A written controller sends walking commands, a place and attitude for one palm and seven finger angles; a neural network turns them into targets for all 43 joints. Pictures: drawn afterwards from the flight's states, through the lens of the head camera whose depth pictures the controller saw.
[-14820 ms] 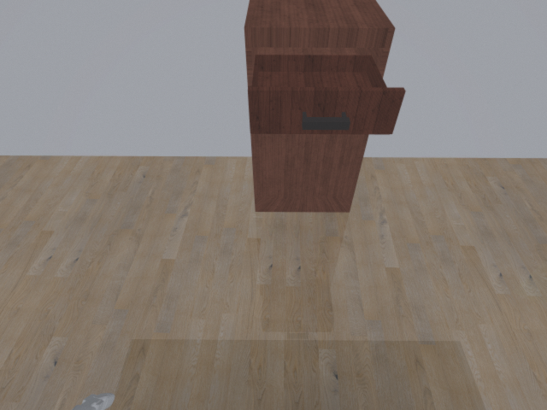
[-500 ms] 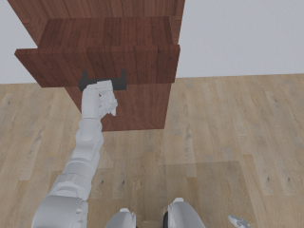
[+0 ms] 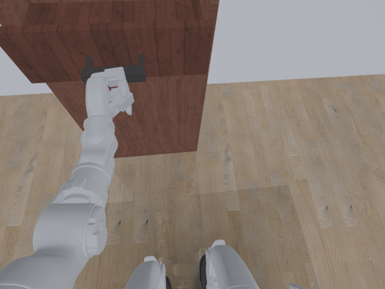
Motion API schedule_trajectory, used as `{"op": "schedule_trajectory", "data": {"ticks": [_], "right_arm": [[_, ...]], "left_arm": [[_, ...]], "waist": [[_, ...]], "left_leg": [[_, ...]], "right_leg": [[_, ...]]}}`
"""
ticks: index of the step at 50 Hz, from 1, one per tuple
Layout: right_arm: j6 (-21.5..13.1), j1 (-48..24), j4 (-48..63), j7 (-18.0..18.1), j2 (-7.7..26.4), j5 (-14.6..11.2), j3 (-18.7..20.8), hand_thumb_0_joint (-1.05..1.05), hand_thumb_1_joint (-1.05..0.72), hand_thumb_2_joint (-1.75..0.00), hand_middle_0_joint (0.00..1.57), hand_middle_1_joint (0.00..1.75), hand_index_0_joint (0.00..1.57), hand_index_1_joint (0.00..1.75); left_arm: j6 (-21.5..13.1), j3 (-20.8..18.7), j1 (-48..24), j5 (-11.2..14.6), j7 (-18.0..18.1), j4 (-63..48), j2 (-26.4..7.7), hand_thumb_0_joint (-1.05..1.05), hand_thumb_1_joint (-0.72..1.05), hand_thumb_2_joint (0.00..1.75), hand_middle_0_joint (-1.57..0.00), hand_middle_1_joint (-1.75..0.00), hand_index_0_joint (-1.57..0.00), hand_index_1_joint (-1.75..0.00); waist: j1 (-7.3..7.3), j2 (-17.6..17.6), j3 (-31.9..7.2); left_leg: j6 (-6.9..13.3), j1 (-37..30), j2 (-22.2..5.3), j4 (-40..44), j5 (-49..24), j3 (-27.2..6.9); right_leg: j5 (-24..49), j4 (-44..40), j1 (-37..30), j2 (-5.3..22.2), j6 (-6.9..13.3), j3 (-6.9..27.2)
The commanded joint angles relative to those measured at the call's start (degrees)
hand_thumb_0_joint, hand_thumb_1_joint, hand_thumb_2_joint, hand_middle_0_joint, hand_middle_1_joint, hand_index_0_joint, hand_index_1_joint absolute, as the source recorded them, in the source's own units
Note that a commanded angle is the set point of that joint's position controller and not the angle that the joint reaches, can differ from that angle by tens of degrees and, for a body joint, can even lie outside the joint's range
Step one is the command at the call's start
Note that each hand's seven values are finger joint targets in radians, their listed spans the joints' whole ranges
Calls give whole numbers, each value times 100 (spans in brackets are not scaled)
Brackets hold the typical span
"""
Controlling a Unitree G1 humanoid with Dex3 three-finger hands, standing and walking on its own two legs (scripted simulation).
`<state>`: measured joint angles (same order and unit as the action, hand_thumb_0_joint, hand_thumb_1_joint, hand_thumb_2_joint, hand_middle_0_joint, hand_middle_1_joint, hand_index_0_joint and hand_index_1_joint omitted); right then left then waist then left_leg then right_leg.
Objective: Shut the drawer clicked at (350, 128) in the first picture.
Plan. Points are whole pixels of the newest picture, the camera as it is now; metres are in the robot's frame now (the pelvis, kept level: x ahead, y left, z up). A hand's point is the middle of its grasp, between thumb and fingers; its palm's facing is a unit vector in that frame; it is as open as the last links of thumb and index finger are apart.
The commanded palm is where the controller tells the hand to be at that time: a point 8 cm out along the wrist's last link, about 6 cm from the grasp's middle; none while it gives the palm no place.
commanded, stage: push the drawer shut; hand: left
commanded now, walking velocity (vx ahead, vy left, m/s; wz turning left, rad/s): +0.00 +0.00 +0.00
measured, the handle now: (115, 67) +0.58 +0.12 +0.05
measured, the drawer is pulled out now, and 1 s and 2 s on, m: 0.08 0.00 0.00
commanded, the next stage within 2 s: pull the fist back off the drawer in 1.18 s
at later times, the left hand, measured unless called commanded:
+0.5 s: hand (131, 70) +0.57 +0.09 +0.05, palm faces +0.03 -1.00 -0.04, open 3.1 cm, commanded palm +0.54 +0.13 +0.05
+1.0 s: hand (130, 65) +0.58 +0.09 +0.05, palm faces +0.03 -1.00 -0.05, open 2.8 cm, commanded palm +0.60 +0.12 +0.05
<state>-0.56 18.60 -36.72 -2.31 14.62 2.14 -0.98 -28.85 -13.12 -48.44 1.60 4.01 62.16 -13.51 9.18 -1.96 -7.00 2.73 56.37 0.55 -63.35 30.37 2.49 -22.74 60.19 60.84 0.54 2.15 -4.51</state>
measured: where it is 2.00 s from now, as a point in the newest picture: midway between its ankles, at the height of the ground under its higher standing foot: outside the picture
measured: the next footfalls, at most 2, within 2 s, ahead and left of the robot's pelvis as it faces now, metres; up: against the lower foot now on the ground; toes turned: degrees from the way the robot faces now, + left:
none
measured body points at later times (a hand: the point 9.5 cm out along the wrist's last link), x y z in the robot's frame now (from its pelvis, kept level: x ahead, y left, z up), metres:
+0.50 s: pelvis +0.01 +0.01 -0.01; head +0.17 +0.01 +0.41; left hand +0.56 +0.14 +0.06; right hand -0.03 -0.25 -0.12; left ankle -0.01 +0.09 -0.65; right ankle +0.05 -0.10 -0.65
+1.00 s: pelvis -0.01 +0.00 -0.02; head +0.18 +0.02 +0.39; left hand +0.57 +0.14 +0.06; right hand -0.05 -0.25 -0.12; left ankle -0.01 +0.09 -0.65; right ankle +0.05 -0.10 -0.65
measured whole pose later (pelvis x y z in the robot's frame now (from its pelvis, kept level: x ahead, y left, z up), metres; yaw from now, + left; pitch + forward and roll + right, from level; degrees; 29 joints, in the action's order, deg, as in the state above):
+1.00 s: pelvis -0.01 +0.00 -0.02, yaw +0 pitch +30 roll -4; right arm 2.0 23.2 -36.7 -4.1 15.0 5.2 -3.3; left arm -25.2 -17.5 -71.3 -4.4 5.5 79.0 -25.8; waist 16.7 -3.4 -6.6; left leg 2.7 68.4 -0.3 -69.1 31.0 -0.6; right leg -21.9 61.9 70.3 -0.1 2.3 -7.7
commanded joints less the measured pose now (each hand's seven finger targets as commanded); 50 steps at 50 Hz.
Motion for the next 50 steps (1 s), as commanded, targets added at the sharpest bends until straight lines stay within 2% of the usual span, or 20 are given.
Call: {"op": "schedule_trajectory", "data": {"ticks": [1,3,7,10,11,12,15,20,22,25,26,28,32,35,38,41,44,46,49,50], "right_arm": [[-69,949,306,59,893,18,283,0,-90,-90,20,30,20,30],[-41,1015,312,54,928,37,272,0,-90,-90,20,30,20,30],[6,1194,297,15,963,94,286,0,-90,-90,20,30,20,30],[58,1273,258,-16,971,118,274,0,-90,-90,20,30,20,30],[83,1336,254,-20,995,126,281,0,-90,-90,20,30,20,30],[96,1322,255,-27,991,130,273,0,-90,-90,20,30,20,30],[141,1468,228,-31,1038,156,257,0,-90,-90,20,30,20,30],[213,1617,228,-66,1037,198,248,0,-90,-90,20,30,20,30],[244,1652,216,-90,1024,215,255,0,-90,-90,20,30,20,30],[295,1722,182,-106,1045,225,252,0,-90,-90,20,30,20,30],[315,1744,169,-109,1052,227,255,0,-90,-90,20,30,20,30],[336,1774,137,-122,1064,237,238,0,-90,-90,20,30,20,30],[369,1883,146,-118,1068,256,219,0,-90,-90,20,30,20,30],[381,1932,94,-116,1078,258,208,0,-90,-90,20,30,20,30],[371,1980,84,-103,1086,277,198,0,-90,-90,20,30,20,30],[344,1969,41,-112,1082,306,182,0,-90,-90,20,30,20,30],[312,1970,11,-106,1107,305,157,0,-90,-90,20,30,20,30],[280,1974,12,-98,1136,311,143,0,-90,-90,20,30,20,30],[214,1963,15,-85,1129,309,104,0,-90,-90,20,30,20,30],[204,1981,0,-76,1162,312,95,0,-90,-90,20,30,20,30]], "left_arm": [[-367,-198,-3104,-8,31,-867,-1070,0,90,90,-140,-160,-140,-160],[-353,-239,-3243,-45,38,-728,-1158,0,90,90,-140,-160,-140,-160],[-383,-335,-3518,-102,60,-680,-1273,0,90,90,-140,-160,-140,-160],[-337,-245,-3820,-146,67,-528,-1215,0,90,90,-140,-160,-140,-160],[-322,-388,-3743,-166,94,-423,-1366,0,90,90,-140,-160,-140,-160],[-307,-334,-3856,-198,103,-409,-1353,0,90,90,-140,-160,-140,-160],[-255,-453,-4064,-258,138,-225,-1548,0,90,90,-140,-160,-140,-160],[-248,-580,-4273,-347,154,-273,-1777,0,90,90,-140,-160,-140,-160],[-237,-511,-4276,-348,137,-266,-1679,0,90,90,-140,-160,-140,-160],[-198,-412,-4533,-377,118,-247,-1627,0,90,90,-140,-160,-140,-160],[-177,-527,-4448,-396,132,-164,-1767,0,90,90,-140,-160,-140,-160],[-106,-479,-4610,-407,160,-20,-1734,0,90,90,-140,-160,-140,-160],[-59,-633,-4730,-500,174,30,-2025,0,90,90,-140,-160,-140,-160],[-35,-546,-5188,-509,168,65,-2007,0,90,90,-140,-160,-140,-160],[-44,-667,-5456,-559,221,38,-2249,0,90,90,-140,-160,-140,-160],[-93,-454,-5853,-608,223,-53,-2114,0,90,90,-140,-160,-140,-160],[-57,-374,-6057,-597,237,75,-2089,0,90,90,-140,-160,-140,-160],[-64,-459,-6235,-628,257,68,-2304,0,90,90,-140,-160,-140,-160],[-47,-354,-6487,-619,248,44,-2289,0,90,90,-140,-160,-140,-160],[-37,-464,-6497,-622,244,85,-2447,0,90,90,-140,-160,-140,-160]], "waist": [[348,-80,-2725],[383,-87,-2705],[417,-283,-3092],[550,-401,-2982],[504,-211,-3010],[567,-377,-2913],[659,-206,-2911],[632,-582,-3255],[661,-664,-3316],[793,-688,-3246],[727,-757,-3196],[860,-619,-3009],[845,-784,-3228],[1059,-709,-3058],[1097,-727,-3153],[1180,-1235,-3236],[1329,-1118,-3045],[1325,-1214,-3277],[1431,-1344,-3274],[1413,-1264,-3308]], "left_leg": [[-86,-774,22,721,-1524,-432],[-90,-752,13,733,-1494,-488],[-126,-1109,-29,654,-1896,-586],[-145,-1146,-61,608,-1981,-638],[-131,-1062,-60,602,-1948,-655],[-133,-1051,-63,603,-1927,-631],[-103,-921,-76,559,-1873,-674],[-149,-1150,-86,484,-2274,-703],[-172,-1304,-111,463,-2474,-710],[-192,-1400,-166,420,-2583,-804],[-208,-1352,-158,425,-2594,-795],[-159,-1179,-155,413,-2406,-767],[-163,-1172,-137,362,-2601,-753],[-128,-1105,-160,288,-2479,-782],[-93,-960,-131,250,-2308,-768],[-189,-1337,-161,238,-2425,-919],[-144,-1226,-175,241,-2176,-943],[-133,-1174,-152,209,-2014,-948],[-96,-1062,-133,220,-1773,-925],[-108,-1044,-144,230,-1720,-959]], "right_leg": [[1203,-622,-2010,-105,-108,494],[1107,-596,-1906,-115,-103,458],[1307,-494,-1725,-147,-92,400],[1295,-470,-1472,-159,-101,355],[1273,-474,-1555,-168,-95,361],[1258,-494,-1474,-170,-96,364],[1222,-486,-1438,-190,-107,361],[1486,-416,-1436,-204,-81,347],[1609,-419,-1394,-211,-82,327],[1610,-401,-1169,-226,-96,293],[1593,-391,-1179,-227,-79,290],[1504,-459,-1139,-238,-97,294],[1715,-407,-1272,-244,-79,308],[1607,-441,-1047,-253,-112,309],[1511,-457,-1138,-259,-112,345],[1339,-408,-711,-254,-95,277],[1136,-455,-561,-265,-103,263],[995,-442,-583,-273,-104,282],[851,-474,-561,-278,-102,311],[788,-478,-582,-282,-101,299]]}}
